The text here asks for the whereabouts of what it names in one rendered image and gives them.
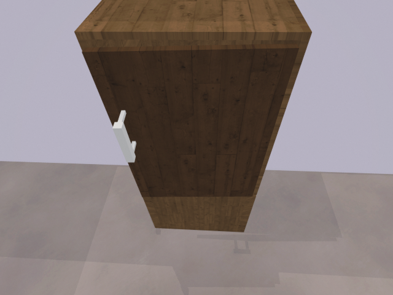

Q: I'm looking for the handle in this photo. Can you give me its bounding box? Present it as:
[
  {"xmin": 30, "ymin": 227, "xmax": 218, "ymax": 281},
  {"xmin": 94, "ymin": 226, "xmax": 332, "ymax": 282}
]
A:
[{"xmin": 112, "ymin": 110, "xmax": 136, "ymax": 162}]

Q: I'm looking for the cupboard door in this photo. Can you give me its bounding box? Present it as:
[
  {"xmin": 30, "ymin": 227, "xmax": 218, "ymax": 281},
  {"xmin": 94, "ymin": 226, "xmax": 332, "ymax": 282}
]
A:
[{"xmin": 82, "ymin": 44, "xmax": 299, "ymax": 197}]

